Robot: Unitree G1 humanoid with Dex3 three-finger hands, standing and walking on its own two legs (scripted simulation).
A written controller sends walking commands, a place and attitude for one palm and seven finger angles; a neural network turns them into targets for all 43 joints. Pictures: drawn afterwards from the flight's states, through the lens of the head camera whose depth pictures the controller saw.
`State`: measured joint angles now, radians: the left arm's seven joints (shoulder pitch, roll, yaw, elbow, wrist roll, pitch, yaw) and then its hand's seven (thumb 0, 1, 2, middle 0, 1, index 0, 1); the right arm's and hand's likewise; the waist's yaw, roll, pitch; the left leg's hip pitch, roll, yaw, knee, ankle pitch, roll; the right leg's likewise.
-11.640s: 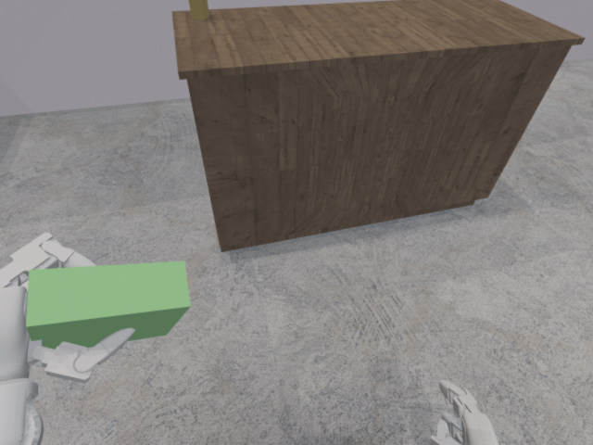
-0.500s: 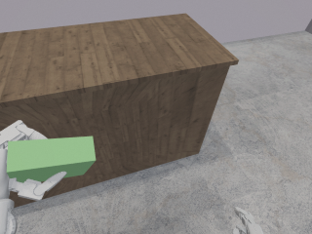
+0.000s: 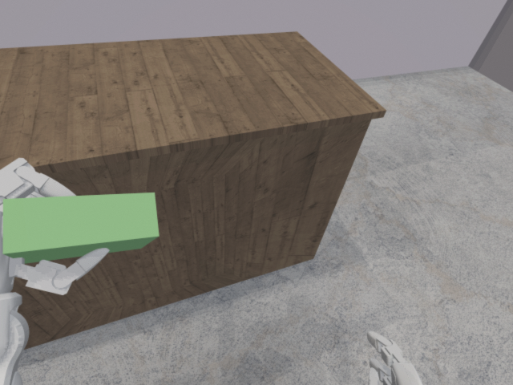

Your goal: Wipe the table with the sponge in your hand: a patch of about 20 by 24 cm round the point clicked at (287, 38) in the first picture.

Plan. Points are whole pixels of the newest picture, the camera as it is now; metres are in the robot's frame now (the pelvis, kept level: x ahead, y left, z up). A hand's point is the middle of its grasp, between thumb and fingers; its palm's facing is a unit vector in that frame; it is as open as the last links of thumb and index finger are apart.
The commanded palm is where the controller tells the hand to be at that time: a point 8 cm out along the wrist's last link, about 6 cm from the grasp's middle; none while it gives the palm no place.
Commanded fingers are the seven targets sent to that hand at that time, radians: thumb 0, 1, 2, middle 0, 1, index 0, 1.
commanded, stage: look again from close up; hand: left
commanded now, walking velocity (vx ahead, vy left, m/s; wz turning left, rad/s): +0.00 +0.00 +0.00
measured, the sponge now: (109, 227) +0.25 +0.20 +0.17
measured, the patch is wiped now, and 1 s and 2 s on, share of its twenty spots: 0.00 0.00 0.00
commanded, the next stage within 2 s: shuffle to correct the standing spot in 0.26 s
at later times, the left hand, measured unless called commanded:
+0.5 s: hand (37, 243) +0.23 +0.28 +0.16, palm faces +0.42 -0.83 -0.35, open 9.3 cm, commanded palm +0.17 +0.31 +0.18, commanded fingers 0.00 0.10 1.30 -1.20 -1.60 -1.20 -1.60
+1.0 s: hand (35, 223) +0.25 +0.29 +0.16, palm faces +0.39 -0.84 -0.38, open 9.3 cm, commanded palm +0.19 +0.34 +0.18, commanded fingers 0.00 0.10 1.30 -1.20 -1.60 -1.20 -1.60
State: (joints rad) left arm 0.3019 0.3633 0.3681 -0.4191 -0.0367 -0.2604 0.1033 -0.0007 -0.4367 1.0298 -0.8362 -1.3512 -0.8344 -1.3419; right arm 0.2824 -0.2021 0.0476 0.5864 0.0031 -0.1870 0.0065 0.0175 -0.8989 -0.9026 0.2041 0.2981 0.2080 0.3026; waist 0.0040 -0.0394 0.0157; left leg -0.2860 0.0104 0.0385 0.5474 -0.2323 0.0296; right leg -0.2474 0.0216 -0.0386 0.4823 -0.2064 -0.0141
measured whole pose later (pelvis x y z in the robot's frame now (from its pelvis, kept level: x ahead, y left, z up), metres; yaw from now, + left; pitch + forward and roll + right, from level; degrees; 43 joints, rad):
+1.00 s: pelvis +0.04 +0.06 -0.02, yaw +0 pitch -1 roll -1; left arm 0.47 0.37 0.36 -0.52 -0.05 -0.20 0.15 0.00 -0.43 1.03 -0.83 -1.36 -0.82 -1.35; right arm 0.19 -0.22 0.01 0.56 0.01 -0.05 -0.03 0.02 -0.90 -0.90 0.20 0.30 0.21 0.30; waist -0.02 0.01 0.05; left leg -0.30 -0.07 0.08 0.68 -0.36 0.11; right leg -0.28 -0.06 0.00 0.66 -0.35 0.03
